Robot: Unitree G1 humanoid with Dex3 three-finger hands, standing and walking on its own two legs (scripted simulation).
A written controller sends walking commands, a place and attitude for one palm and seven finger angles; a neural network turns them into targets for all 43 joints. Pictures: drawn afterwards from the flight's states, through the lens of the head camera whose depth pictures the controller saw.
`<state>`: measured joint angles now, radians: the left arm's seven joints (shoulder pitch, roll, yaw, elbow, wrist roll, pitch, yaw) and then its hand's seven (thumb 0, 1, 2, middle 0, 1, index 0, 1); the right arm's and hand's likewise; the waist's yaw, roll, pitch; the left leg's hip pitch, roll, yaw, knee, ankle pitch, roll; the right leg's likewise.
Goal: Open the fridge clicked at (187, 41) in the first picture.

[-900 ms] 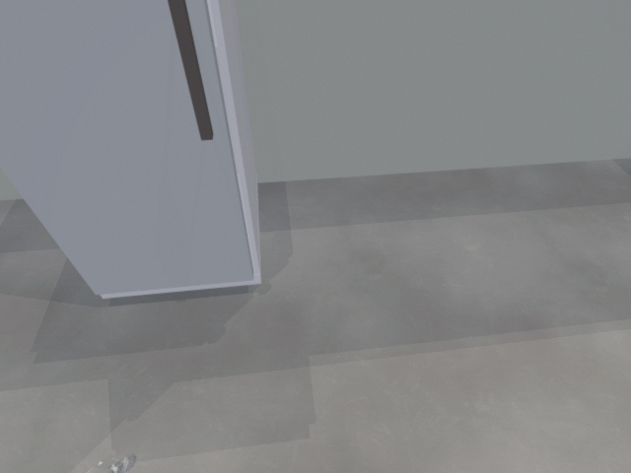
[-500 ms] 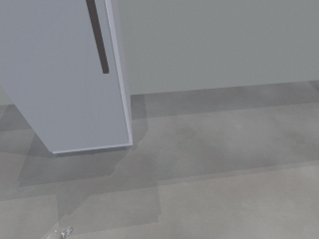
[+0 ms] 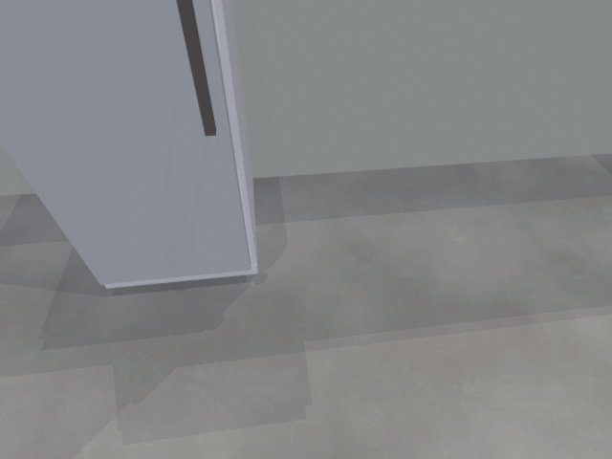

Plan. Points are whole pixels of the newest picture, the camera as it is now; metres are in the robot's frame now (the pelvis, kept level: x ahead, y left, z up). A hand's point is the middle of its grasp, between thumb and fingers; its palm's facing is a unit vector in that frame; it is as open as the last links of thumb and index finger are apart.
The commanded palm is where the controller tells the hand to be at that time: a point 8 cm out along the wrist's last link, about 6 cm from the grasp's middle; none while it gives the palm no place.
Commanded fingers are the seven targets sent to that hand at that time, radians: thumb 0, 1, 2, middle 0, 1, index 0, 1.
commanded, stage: stand and wait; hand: right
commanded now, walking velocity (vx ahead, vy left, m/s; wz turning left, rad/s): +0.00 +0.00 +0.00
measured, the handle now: (199, 66) +0.84 +0.28 +0.12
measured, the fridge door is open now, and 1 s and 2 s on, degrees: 0 0 0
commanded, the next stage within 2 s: look at it before walking up in 0.06 s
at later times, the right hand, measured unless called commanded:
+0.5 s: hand out of the picture +0.08 -0.25 -0.16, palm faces -0.02 +0.94 -0.33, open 7.4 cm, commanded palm none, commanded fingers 0.00 -0.90 -0.90 0.20 0.30 0.20 0.30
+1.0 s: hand out of the picture +0.08 -0.24 -0.16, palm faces -0.04 +0.94 -0.33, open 7.4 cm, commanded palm none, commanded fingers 0.00 -0.90 -0.90 0.20 0.30 0.20 0.30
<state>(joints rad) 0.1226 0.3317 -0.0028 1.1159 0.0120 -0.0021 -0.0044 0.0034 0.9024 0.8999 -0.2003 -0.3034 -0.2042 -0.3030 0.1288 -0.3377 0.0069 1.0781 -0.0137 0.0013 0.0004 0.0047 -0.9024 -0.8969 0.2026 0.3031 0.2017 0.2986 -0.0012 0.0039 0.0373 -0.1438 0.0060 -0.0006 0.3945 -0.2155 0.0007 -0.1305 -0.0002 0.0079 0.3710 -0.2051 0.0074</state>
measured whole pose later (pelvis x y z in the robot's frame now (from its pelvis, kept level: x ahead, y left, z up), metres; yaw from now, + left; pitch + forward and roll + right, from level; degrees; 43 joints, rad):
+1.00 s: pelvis +0.01 +0.00 +0.00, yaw +2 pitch -2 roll +0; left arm 0.10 0.31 0.00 1.09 0.01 0.00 0.01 0.00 0.90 0.90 -0.20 -0.30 -0.20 -0.30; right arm 0.15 -0.32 0.00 1.07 -0.02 0.02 -0.01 0.00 -0.90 -0.90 0.20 0.30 0.20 0.30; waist -0.01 0.01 0.04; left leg -0.15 -0.01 -0.03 0.40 -0.22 0.00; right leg -0.13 -0.01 -0.02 0.39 -0.23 0.01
